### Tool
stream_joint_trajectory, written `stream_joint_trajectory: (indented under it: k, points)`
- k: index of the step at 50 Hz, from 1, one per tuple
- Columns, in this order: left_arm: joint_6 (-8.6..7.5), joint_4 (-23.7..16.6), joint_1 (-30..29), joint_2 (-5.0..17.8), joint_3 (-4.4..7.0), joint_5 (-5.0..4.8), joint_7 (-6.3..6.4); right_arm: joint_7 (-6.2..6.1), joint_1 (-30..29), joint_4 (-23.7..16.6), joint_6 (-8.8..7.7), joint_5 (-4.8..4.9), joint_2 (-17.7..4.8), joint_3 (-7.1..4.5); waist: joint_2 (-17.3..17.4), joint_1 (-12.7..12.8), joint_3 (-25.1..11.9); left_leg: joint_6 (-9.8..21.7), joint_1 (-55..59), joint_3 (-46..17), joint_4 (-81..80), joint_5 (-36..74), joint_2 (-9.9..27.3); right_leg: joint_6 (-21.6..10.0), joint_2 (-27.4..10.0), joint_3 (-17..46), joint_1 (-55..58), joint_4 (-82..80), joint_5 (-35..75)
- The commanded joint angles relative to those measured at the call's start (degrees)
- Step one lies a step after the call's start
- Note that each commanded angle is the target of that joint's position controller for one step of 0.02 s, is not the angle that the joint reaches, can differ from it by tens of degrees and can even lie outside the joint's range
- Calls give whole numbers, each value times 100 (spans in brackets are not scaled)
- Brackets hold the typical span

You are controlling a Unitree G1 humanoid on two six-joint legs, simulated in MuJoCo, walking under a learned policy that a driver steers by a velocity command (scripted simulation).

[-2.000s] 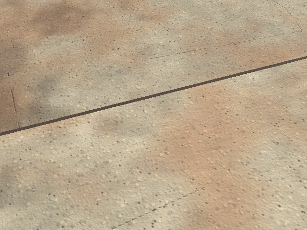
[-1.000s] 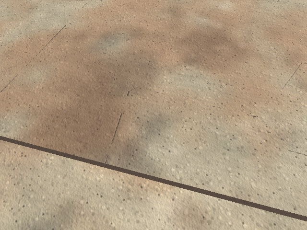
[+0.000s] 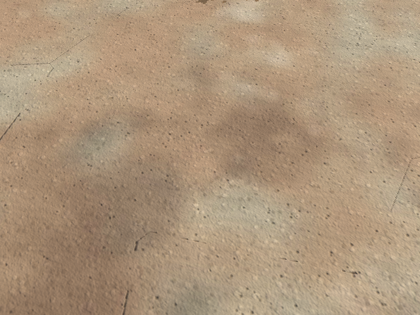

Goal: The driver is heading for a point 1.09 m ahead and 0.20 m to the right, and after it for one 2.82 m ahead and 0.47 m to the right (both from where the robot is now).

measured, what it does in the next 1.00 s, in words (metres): walks ahead, turning right: left foot, then right foot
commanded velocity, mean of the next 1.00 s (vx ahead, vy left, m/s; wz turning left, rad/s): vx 0.31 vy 0.00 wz -0.50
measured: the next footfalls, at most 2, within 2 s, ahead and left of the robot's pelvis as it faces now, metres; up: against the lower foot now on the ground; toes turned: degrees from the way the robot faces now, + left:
left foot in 0.28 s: +0.34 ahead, +0.12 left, +0.00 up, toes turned -11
right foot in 0.76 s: +0.25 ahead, -0.09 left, +0.00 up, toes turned -30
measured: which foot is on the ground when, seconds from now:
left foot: up 0.00-0.26, down 0.28-0.76, up 0.78-1.00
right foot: down 0.00-0.28, up 0.30-0.74, down 0.76-1.00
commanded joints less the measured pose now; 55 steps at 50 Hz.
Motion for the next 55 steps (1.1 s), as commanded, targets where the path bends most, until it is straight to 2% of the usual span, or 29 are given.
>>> stream_joint_trajectory:
  k: [1,4,8,10,12,13,14,15,16,17,18,19,20,23,29,33,35,36,37,38,39,40,41,42,44,46,50,52,55]
  points:
    - [-101,-319,144,865,204,-17,29,11,-239,-411,40,6,-400,-79,-404,-32,23,-215,-235,198,-722,667,-26,-778,-1393,1433,-138,-1011,1077]
    - [-77,-287,445,887,227,-11,42,42,-803,-603,19,51,-366,-43,-487,219,-29,-249,-299,180,-1485,1224,-147,-620,-1322,1479,243,-832,1267]
    - [-43,-289,714,933,242,69,93,56,-1365,-856,-45,108,-415,-7,-546,419,-66,-185,-217,166,-2128,1220,-370,-557,-1415,1711,738,-398,1929]
    - [-10,-342,584,991,262,95,149,17,-1171,-862,-109,116,-496,-20,-591,264,-73,-66,300,101,-2550,988,-542,-340,-1383,1766,759,86,2803]
    - [-13,-443,304,1062,286,81,171,-71,-348,-628,-206,111,-710,-95,-629,-92,-385,117,1502,115,-3060,908,-791,-16,-1145,1799,574,901,3605]
    - [-54,-488,153,1041,281,-8,140,-136,282,-496,-302,66,-864,-145,-413,-451,-718,271,2515,14,-3499,1577,-547,169,-806,1590,240,1813,3423]
    - [-105,-730,182,666,178,-123,127,-225,1098,-468,-359,-43,-1301,-235,191,-676,-1570,567,4002,-1068,-3268,2694,855,348,-491,1215,-595,3311,1473]
    - [-32,-795,1205,247,103,-298,212,-203,1024,-561,-231,-11,-1697,-331,1404,-216,-2482,1447,5175,-2865,-3066,4764,2556,463,307,483,-1840,4856,-3032]
    - [99,-574,1194,833,189,-12,281,-182,859,-603,-106,154,-1257,-313,618,-172,-2324,1580,4564,-3005,-3098,4358,2278,431,-216,426,-2089,5346,-2615]
    - [161,-590,670,900,234,77,235,-188,546,-670,-89,180,-717,-156,218,-173,-1503,1409,3806,-2083,-3290,4097,1853,493,-368,402,-2141,5323,-2180]
    - [211,-655,387,785,226,101,175,-190,268,-678,-73,157,-472,-71,192,-97,-1030,1203,3267,-1377,-3505,4023,1490,582,-542,316,-2146,5114,-1885]
    - [290,-700,228,718,226,141,102,-216,186,-674,-66,150,-426,-46,473,-68,-775,1096,2927,-925,-3667,3982,1249,665,-667,276,-2113,4975,-1687]
    - [386,-698,279,646,216,164,31,-231,156,-641,-60,160,-490,-62,687,0,-646,1090,2578,-585,-3811,4023,1083,752,-652,185,-1941,4975,-1541]
    - [508,-818,189,556,199,110,-47,-212,185,-595,-93,142,-630,-127,611,115,-772,1243,2357,-128,-3937,4170,1095,836,-597,89,-1824,4840,-1262]
    - [631,-1234,-646,395,63,136,-181,-212,167,-555,36,121,-768,-212,724,12,-615,1179,2019,572,-4112,2564,1096,793,-896,-229,-1489,3261,-611]
    - [622,-1516,-1201,560,55,158,-279,-115,409,-555,123,75,-1097,-357,805,-263,-532,1035,1891,390,-4446,-760,1297,585,-871,-544,-1071,2363,-1070]
    - [557,-1582,-1271,577,56,156,-305,-88,472,-544,170,78,-1214,-416,658,-282,-375,944,1851,349,-4395,-1496,1388,437,-801,-681,-795,1793,-1346]
    - [497,-1509,-1058,529,50,168,-303,-77,445,-531,205,110,-1218,-430,456,-143,-335,832,1654,524,-4137,-1712,1309,332,-700,-771,-327,1265,-1211]
    - [417,-1279,-563,531,68,190,-267,-58,525,-487,241,105,-1060,-401,110,19,-380,678,1228,761,-3544,-1851,1087,213,-531,-692,437,830,-1304]
    - [318,-1025,177,817,155,237,-181,-6,547,-531,276,63,-592,-276,-1132,296,-484,398,538,1401,-1827,-1998,547,-24,-1299,628,1152,-143,-2260]
    - [288,-1155,438,1545,298,146,-110,55,141,-988,282,53,-232,-158,-2382,476,-156,84,-1418,1412,-311,-2522,-458,-737,-2849,3593,1507,-1221,-3856]
    - [287,-1124,408,1343,256,144,-16,59,-202,-990,285,-76,-758,-288,-1271,559,255,119,-1578,468,94,-1809,-210,-960,-2930,3467,1020,-1325,-3294]
    - [277,-1096,142,1039,138,143,35,136,-148,-942,231,68,-777,-314,-1104,289,335,142,-1331,294,-30,-1088,-57,-829,-2605,2788,785,-1243,-2688]
    - [228,-1096,-119,845,71,124,49,192,85,-780,159,125,-749,-304,-999,61,350,113,-1029,274,-239,-589,5,-628,-2242,2197,706,-1274,-1912]
    - [71,-1125,-379,677,5,80,80,214,472,-451,136,-2,-759,-324,-863,-105,38,39,-561,419,-202,3,-30,-451,-1825,1386,892,-1184,-164]
    - [-54,-1000,-182,688,1,37,40,207,458,-413,182,15,-667,-316,-614,-130,-164,-12,-478,446,-201,196,-84,-475,-1791,1072,1061,-1058,938]
    - [-102,-742,230,749,30,43,45,212,-158,-556,220,55,-508,-262,-614,84,84,-79,-854,456,-841,567,-60,-545,-1819,910,1246,-1184,840]
    - [-100,-612,319,711,7,67,72,199,-359,-604,195,54,-391,-215,-610,118,239,-73,-668,535,-1336,647,-148,-521,-1802,680,1184,-972,2056]
    - [-93,-416,408,707,-14,79,112,147,-425,-614,136,79,-242,-146,-690,123,170,102,79,683,-1970,702,-360,-347,-1748,343,1002,-427,3664]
